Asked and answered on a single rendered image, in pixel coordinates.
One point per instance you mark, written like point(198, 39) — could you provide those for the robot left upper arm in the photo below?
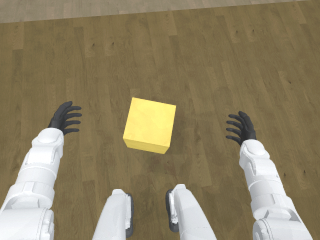
point(27, 224)

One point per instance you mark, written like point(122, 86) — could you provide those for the robot right foot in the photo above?
point(174, 227)

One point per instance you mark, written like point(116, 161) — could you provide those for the robot foot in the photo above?
point(129, 231)
point(174, 227)

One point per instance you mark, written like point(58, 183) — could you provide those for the robot left forearm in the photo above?
point(36, 178)

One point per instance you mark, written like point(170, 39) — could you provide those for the robot right forearm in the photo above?
point(269, 200)

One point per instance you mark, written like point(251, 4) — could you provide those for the robot left foot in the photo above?
point(129, 231)

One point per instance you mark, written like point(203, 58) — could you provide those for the left robot hand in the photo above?
point(58, 121)

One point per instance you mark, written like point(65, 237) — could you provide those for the carton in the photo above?
point(149, 125)

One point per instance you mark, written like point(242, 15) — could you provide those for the right robot hand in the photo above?
point(246, 127)

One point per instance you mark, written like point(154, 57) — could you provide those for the robot right upper arm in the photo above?
point(277, 229)

